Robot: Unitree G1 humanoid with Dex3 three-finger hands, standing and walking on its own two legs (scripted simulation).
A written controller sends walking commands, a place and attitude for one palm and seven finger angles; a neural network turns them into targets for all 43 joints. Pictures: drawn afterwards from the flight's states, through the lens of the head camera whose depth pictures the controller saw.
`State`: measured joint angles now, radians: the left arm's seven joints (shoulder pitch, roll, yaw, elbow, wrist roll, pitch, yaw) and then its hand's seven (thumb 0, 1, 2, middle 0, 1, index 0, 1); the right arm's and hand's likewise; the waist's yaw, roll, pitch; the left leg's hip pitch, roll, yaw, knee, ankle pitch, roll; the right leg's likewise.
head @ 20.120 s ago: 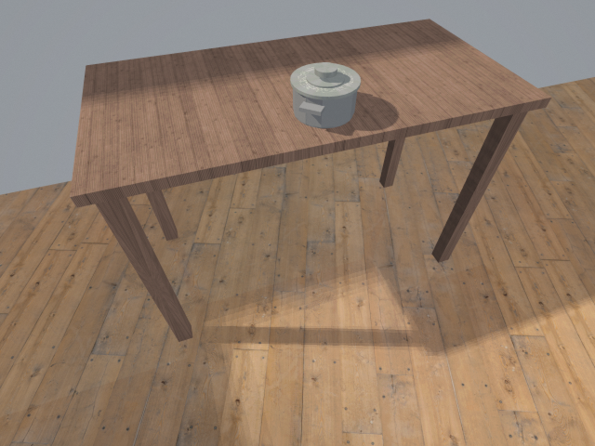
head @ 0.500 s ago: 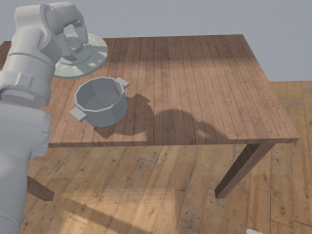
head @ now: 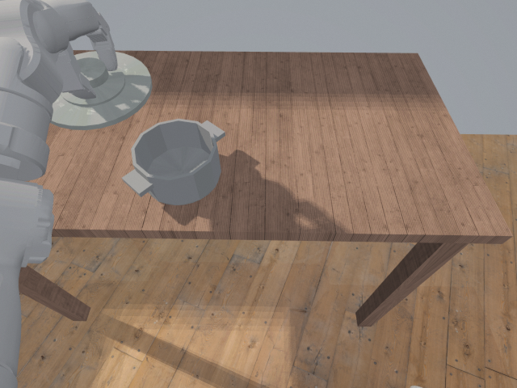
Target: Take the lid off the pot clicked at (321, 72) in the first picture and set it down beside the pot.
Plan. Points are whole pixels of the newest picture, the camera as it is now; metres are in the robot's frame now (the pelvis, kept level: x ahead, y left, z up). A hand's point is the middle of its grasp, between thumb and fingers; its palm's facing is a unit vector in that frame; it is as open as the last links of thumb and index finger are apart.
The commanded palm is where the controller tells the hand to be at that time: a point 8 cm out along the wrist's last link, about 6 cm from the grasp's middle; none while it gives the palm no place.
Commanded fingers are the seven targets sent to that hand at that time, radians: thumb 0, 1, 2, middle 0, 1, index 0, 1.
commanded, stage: move the lid sideways beside the pot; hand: left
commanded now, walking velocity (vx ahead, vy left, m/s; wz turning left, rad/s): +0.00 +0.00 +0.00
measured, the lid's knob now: (87, 73) +0.51 +0.23 +0.21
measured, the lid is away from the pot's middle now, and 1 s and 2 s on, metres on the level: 0.09 0.20 0.23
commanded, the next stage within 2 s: none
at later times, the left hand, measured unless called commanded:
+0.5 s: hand (32, 72) +0.48 +0.28 +0.23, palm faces -0.31 -0.09 -0.95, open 8.2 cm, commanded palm +0.50 +0.30 +0.31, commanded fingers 0.00 0.61 0.94 -0.80 -1.12 -0.78 -1.09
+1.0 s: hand out of the picture +0.46 +0.33 +0.23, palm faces -0.33 -0.12 -0.94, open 8.2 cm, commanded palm +0.51 +0.35 +0.31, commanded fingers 0.00 0.61 0.94 -0.80 -1.12 -0.78 -1.09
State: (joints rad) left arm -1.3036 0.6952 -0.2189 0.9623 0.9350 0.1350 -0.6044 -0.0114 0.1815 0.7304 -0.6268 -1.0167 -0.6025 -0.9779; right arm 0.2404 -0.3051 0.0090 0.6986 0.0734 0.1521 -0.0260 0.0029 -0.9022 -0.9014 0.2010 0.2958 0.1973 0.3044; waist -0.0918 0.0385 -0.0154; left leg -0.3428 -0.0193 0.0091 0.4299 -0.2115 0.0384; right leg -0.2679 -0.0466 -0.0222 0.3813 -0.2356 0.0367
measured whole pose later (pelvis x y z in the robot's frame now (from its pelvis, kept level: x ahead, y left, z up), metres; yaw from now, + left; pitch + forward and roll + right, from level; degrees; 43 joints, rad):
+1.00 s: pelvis +0.00 +0.00 +0.00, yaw +0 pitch +8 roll -2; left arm -1.28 0.94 -0.11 1.07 0.97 0.02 -0.61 -0.01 0.18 0.73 -0.63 -1.02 -0.60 -0.98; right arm 0.27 -0.32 0.05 0.70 0.11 0.17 -0.07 0.00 -0.90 -0.90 0.20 0.30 0.20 0.30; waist -0.10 0.03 0.01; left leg -0.37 0.00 0.01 0.48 -0.24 0.04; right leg -0.27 -0.03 -0.02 0.37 -0.23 0.04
